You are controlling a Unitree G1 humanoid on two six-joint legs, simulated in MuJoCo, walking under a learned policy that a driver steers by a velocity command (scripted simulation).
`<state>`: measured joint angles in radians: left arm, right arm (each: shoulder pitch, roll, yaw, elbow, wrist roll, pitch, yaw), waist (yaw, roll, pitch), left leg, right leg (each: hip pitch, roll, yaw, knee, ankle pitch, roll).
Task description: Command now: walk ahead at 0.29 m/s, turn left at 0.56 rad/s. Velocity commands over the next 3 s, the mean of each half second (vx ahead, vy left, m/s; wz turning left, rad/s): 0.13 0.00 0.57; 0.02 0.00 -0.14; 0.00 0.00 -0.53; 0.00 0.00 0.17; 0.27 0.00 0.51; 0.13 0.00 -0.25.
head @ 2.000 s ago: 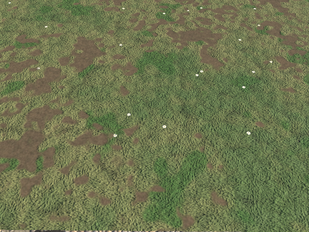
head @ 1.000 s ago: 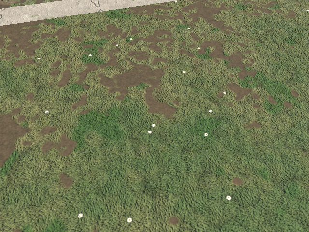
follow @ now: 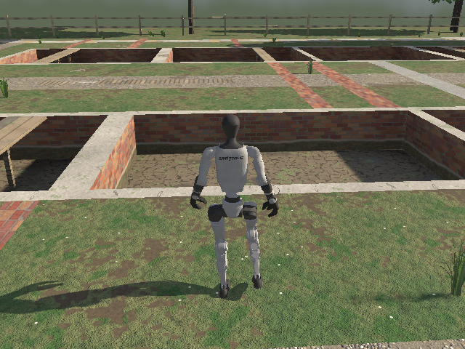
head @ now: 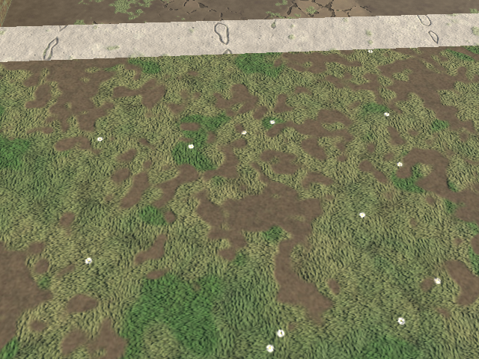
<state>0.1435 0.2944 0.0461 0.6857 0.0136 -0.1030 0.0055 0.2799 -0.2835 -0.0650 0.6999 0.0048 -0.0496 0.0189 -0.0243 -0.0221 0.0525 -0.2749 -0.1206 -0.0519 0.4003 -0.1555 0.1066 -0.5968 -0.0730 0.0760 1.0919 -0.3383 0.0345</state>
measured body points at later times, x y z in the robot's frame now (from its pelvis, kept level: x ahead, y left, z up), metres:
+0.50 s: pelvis +0.15 -0.04 +0.00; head +0.19 -0.03 +0.44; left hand +0.22 +0.26 -0.10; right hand +0.37 -0.26 -0.11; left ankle +0.09 +0.09 -0.68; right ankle +0.25 -0.12 -0.74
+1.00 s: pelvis +0.14 -0.02 -0.01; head +0.17 -0.02 +0.44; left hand +0.22 +0.28 -0.11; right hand +0.34 -0.26 -0.11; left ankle +0.11 +0.10 -0.74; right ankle +0.15 -0.14 -0.72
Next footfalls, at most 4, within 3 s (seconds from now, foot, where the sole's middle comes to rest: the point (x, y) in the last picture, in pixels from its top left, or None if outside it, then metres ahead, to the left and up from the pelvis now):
0.24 right None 0.29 -0.11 -0.78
0.64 left None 0.15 0.11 -0.78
1.04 right None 0.19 -0.14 -0.78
1.56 left None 0.22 0.09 -0.78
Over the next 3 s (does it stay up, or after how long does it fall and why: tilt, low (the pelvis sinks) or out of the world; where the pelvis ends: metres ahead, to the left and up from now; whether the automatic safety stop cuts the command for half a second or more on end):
stays up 0.40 0.12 -0.01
